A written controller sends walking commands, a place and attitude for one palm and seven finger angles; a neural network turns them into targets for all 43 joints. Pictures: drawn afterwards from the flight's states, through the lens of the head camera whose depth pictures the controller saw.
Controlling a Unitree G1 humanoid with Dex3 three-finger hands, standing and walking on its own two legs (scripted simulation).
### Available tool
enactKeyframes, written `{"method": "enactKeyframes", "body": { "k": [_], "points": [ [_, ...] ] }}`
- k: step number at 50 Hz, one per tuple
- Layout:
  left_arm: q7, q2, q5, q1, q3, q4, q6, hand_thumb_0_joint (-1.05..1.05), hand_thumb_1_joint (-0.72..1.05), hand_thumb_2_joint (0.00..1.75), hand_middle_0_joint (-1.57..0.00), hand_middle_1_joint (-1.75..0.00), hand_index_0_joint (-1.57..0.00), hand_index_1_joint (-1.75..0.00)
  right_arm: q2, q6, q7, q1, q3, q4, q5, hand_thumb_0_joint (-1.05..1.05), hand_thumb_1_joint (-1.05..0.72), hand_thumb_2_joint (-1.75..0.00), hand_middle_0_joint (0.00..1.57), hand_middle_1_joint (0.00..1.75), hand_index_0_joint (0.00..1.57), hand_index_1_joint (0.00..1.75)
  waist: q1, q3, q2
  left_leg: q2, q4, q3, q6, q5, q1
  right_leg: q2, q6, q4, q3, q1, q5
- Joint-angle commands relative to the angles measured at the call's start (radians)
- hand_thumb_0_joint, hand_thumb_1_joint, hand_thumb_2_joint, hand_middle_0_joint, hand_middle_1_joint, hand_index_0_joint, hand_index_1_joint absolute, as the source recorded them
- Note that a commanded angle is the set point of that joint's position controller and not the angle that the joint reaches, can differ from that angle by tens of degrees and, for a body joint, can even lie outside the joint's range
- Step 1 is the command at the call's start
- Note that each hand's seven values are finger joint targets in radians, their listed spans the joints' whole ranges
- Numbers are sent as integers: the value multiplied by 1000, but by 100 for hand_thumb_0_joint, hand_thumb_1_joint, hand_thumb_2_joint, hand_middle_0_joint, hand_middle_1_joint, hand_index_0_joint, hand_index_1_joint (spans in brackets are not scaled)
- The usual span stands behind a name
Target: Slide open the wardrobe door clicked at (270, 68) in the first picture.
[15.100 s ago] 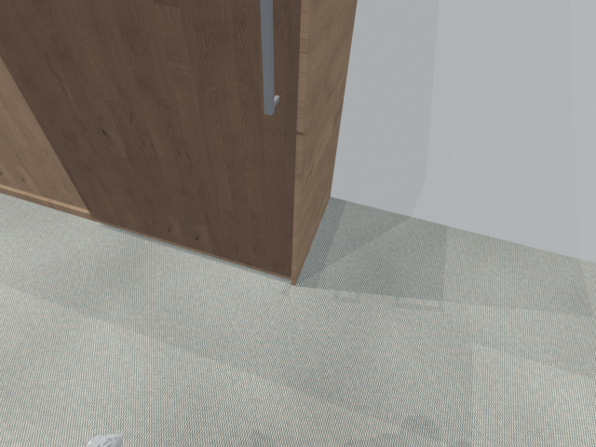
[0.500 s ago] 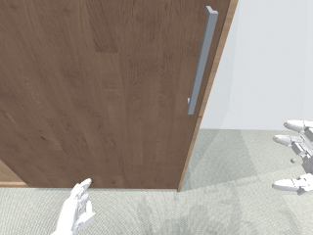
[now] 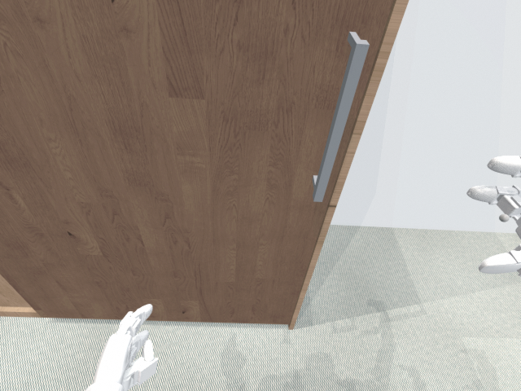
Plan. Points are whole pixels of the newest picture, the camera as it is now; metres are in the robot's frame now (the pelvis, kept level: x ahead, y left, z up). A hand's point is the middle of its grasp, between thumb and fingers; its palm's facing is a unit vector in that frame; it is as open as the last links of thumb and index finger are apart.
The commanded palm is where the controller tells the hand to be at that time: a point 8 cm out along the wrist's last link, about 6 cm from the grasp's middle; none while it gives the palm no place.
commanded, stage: raise the hand with hooked fingers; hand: right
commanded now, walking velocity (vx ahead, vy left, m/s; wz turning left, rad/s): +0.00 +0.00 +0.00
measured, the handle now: (333, 129) +0.51 -0.11 +0.18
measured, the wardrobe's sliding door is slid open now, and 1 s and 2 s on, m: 0.00 0.00 0.00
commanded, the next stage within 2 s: move the hooked fingers beside the handle in 0.36 s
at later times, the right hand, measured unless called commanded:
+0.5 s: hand (493, 227) +0.27 -0.27 +0.20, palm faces +0.09 +0.99 -0.08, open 14.0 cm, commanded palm +0.24 -0.31 +0.20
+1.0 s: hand (443, 192) +0.33 -0.23 +0.20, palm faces +0.04 +1.00 -0.04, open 14.0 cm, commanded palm +0.30 -0.28 +0.20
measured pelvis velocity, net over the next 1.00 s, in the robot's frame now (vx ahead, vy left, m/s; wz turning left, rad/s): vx -0.01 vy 0.01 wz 0.01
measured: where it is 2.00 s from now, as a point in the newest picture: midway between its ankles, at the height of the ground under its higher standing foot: outside the picture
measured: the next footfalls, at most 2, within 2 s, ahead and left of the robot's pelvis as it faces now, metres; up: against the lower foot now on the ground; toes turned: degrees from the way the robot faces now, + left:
none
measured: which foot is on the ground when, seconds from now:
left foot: down 0.00-1.00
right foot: down 0.00-1.00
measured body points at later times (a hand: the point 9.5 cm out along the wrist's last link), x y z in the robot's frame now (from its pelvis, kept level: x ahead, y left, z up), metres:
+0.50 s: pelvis -0.01 +0.01 +0.00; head -0.03 +0.03 +0.45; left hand +0.19 +0.23 -0.07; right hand +0.26 -0.32 +0.21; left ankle +0.00 +0.13 -0.74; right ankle -0.03 -0.11 -0.74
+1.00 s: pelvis -0.01 +0.01 +0.00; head -0.03 +0.03 +0.45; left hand +0.16 +0.25 -0.08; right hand +0.32 -0.28 +0.20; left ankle +0.00 +0.13 -0.74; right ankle -0.03 -0.11 -0.74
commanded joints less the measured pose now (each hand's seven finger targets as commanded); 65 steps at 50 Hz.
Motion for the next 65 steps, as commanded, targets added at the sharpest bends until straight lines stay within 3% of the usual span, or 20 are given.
{"method": "enactKeyframes", "body": {
  "k": [1,4,9,11,16,20,24,29,30,36,38,40,44,47,50,54,56,59,62,65],
  "points": [
    [8,115,-4,-141,57,-182,-46,0,90,90,-20,-30,-20,-30,-267,-41,-6,-247,-91,-225,13,0,50,-30,30,120,30,120,-11,-168,0,-34,-37,-2,33,243,69,3,1,-67,38,30,297],
    [15,106,1,-142,58,-183,-53,0,90,90,-20,-30,-20,-30,-283,-74,-23,-250,-121,-271,14,0,50,-30,30,120,30,120,-14,-208,-20,-34,-33,-4,33,262,87,5,-2,-64,32,54,316],
    [24,102,2,-134,58,-164,-59,0,90,90,-20,-30,-20,-30,-268,-91,-35,-263,-111,-258,7,0,50,-30,30,120,30,120,-6,-169,-59,-32,-39,-6,33,272,76,5,-2,-67,25,57,316],
    [25,108,0,-129,58,-158,-55,0,90,90,-20,-30,-20,-30,-258,-76,-29,-255,-93,-215,5,0,50,-30,30,120,30,120,0,-147,-10,-33,-51,-10,28,254,73,3,-6,-68,21,40,286],
    [27,108,-3,-143,57,-167,-53,0,90,90,-20,-30,-20,-30,-258,-66,-20,-283,-72,-244,-1,0,50,-30,30,120,30,120,2,-163,-36,-31,-54,-15,29,232,75,6,-7,-70,24,51,268],
    [25,107,0,-139,56,-162,-52,0,90,90,-20,-30,-20,-30,-267,-74,-19,-237,-97,-208,13,0,50,-30,30,120,30,120,-5,-137,19,-35,-65,-14,27,212,80,3,-8,-72,28,26,250],
    [25,106,-4,-149,56,-168,-55,0,90,90,-20,-30,-20,-30,-256,-80,-26,-276,-84,-245,6,0,50,-30,30,120,30,120,0,-166,-35,-32,-51,-10,28,225,74,7,-6,-73,25,47,265],
    [32,105,-5,-139,56,-151,-58,0,90,90,-20,-30,-20,-30,-196,-80,-41,-350,-9,-199,-4,0,50,-30,30,120,30,120,21,-121,-19,-33,-64,-12,26,174,30,4,-8,-79,29,45,213],
    [31,107,-5,-135,57,-148,-56,0,90,90,-20,-30,-20,-30,-202,-80,-46,-349,-9,-195,-6,0,50,-30,30,120,30,120,17,-119,18,-34,-69,-13,26,171,45,1,-7,-80,32,36,213],
    [35,105,-4,-141,55,-148,-45,0,90,90,-20,-30,-20,-30,-205,-83,-76,-439,9,-152,-35,0,50,-30,30,120,30,120,21,-155,3,-28,-66,-20,27,153,53,5,-9,-86,26,36,202],
    [38,104,-4,-134,54,-142,-42,0,90,90,-20,-30,-20,-30,-208,-86,-87,-487,14,-102,-41,0,50,-30,30,120,30,120,26,-135,-12,-27,-69,-18,28,123,33,5,-6,-90,30,28,175],
    [36,108,0,-130,57,-142,-38,0,90,90,-20,-30,-20,-30,-218,-93,-94,-489,7,-85,-43,0,50,-30,30,120,30,120,18,-157,32,-27,-69,-22,29,147,63,1,-9,-86,29,21,198],
    [31,103,-2,-131,58,-150,-34,0,90,90,-20,-30,-20,-30,-185,-101,-99,-538,40,-89,-57,0,50,-30,30,120,30,120,23,-201,-31,-24,-49,-18,33,201,70,3,-5,-85,20,47,243],
    [27,108,-3,-118,61,-146,-24,0,90,90,-20,-30,-20,-30,-185,-93,-107,-506,32,-45,-56,0,50,-30,30,120,30,120,18,-193,34,-28,-50,-19,31,227,80,0,-8,-85,16,27,255],
    [25,112,-4,-112,64,-143,-14,0,90,90,-20,-30,-20,-30,-186,-79,-119,-539,42,-12,-64,0,50,-30,30,120,30,120,22,-161,37,-27,-61,-23,30,200,63,-1,-9,-87,14,10,232],
    [30,109,-2,-104,67,-141,-7,0,90,90,-20,-30,-20,-30,-167,-94,-143,-637,75,-36,-79,0,50,-30,30,120,30,120,39,-209,7,-28,-52,-22,34,215,60,-2,-9,-86,15,46,255],
    [28,108,2,-103,67,-143,-6,0,90,90,-20,-30,-20,-30,-171,-109,-151,-648,68,-46,-81,0,50,-30,30,120,30,120,30,-242,17,-28,-46,-26,36,249,89,-2,-9,-85,17,54,287],
    [30,107,0,-89,69,-128,1,0,90,90,-20,-30,-20,-30,-139,-108,-157,-664,98,11,-87,0,50,-30,30,120,30,120,41,-222,19,-29,-48,-24,34,253,68,-3,-8,-84,10,53,284],
    [26,111,0,-85,72,-127,14,0,90,90,-20,-30,-20,-30,-174,-100,-168,-646,65,51,-95,0,50,-30,30,120,30,120,29,-227,33,-28,-47,-28,35,283,94,-2,-10,-86,5,34,302],
    [19,108,2,-82,74,-133,22,0,90,90,-20,-30,-20,-30,-157,-107,-173,-671,86,26,-102,0,50,-30,30,120,30,120,30,-251,30,-29,-41,-27,37,322,110,-6,-9,-81,4,47,346]
  ]
}}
